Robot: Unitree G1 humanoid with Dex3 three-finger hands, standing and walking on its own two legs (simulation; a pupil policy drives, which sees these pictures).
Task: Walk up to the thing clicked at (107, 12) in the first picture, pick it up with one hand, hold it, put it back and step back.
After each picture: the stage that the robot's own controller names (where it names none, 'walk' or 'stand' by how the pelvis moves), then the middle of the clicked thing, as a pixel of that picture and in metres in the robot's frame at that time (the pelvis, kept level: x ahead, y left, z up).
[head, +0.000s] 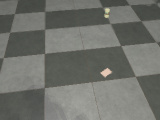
stand; (106, 13) +2.02 -0.37 -0.72
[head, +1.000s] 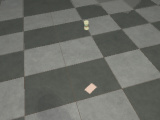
walk; (86, 25) +1.91 +0.04 -0.69
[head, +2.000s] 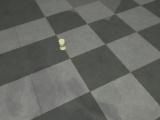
walk; (62, 44) +1.31 +0.30 -0.71
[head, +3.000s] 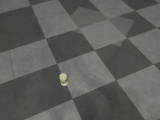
walk; (63, 79) +0.84 +0.24 -0.72
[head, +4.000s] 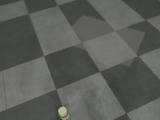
walk; (63, 113) +0.49 +0.23 -0.71
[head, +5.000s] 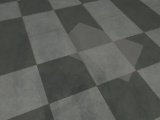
stand; out of the picture +0.35 +0.19 -0.70
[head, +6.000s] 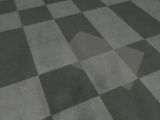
stand; out of the picture +0.31 +0.18 -0.72
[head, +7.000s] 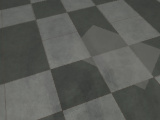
stand; out of the picture +0.29 +0.13 -0.71
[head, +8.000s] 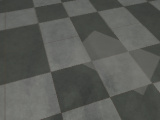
stand; out of the picture +0.31 +0.13 -0.72
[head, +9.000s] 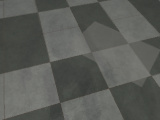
stand; out of the picture +0.33 +0.13 -0.71
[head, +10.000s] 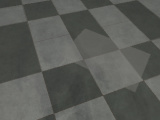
stand; out of the picture +0.29 +0.14 -0.71
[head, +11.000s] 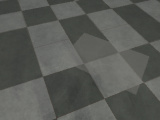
stand; out of the picture +0.29 +0.11 -0.73
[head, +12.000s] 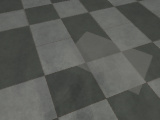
stand; out of the picture +0.28 +0.12 -0.73
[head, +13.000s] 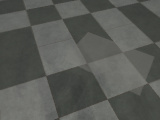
stand; out of the picture +0.28 +0.11 -0.73
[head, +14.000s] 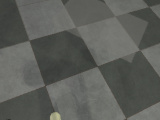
go down; (55, 118) +0.31 +0.13 -0.62
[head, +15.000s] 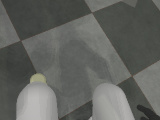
go down; (39, 83) +0.36 +0.19 -0.32
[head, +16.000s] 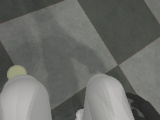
close in; (18, 76) +0.35 +0.20 -0.26
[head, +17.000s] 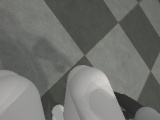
close; out of the picture +0.34 +0.22 -0.22
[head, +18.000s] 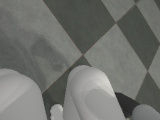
lift; out of the picture +0.35 +0.23 -0.22
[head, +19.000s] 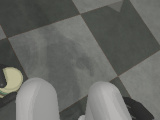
lift; (8, 84) +0.30 +0.25 -0.11
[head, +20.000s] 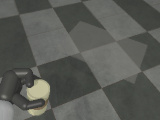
lift; (37, 98) +0.30 +0.16 +0.02
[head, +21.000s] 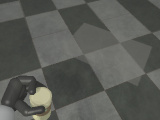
hold; (41, 104) +0.28 +0.16 -0.01
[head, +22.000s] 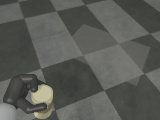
hold; (42, 102) +0.29 +0.16 -0.01
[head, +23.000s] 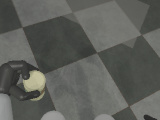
crouch; (35, 86) +0.34 +0.17 -0.07
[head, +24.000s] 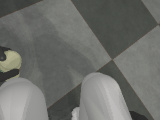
lower; (10, 67) +0.38 +0.20 -0.18
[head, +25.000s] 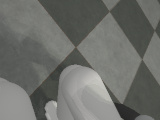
lower; out of the picture +0.41 +0.27 -0.23
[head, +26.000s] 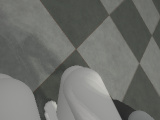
lower; out of the picture +0.40 +0.27 -0.24
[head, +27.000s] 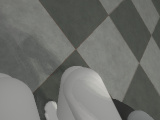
lower; out of the picture +0.39 +0.27 -0.24
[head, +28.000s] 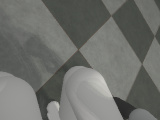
lower; out of the picture +0.39 +0.27 -0.23
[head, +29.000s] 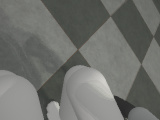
open; out of the picture +0.37 +0.27 -0.23
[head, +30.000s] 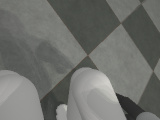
stand; out of the picture +0.38 +0.26 -0.23
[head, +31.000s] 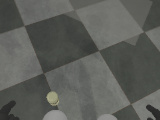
walk; (53, 98) +0.38 +0.17 -0.54
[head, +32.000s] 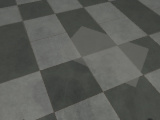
stand; out of the picture +0.36 +0.14 -0.66
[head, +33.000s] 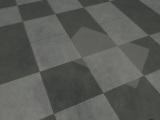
stand; out of the picture +0.34 +0.15 -0.67
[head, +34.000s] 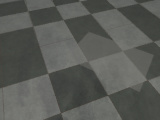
stand; out of the picture +0.39 +0.13 -0.72
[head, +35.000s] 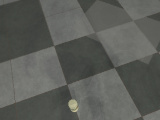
walk; (73, 105) +0.44 +0.14 -0.71
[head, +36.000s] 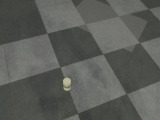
walk; (67, 84) +0.65 +0.08 -0.71
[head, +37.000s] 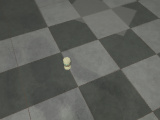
stand; (67, 63) +0.94 +0.17 -0.70
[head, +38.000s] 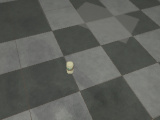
stand; (69, 67) +0.95 +0.12 -0.72
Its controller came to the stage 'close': yes
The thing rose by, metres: 0.69
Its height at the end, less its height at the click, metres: +0.00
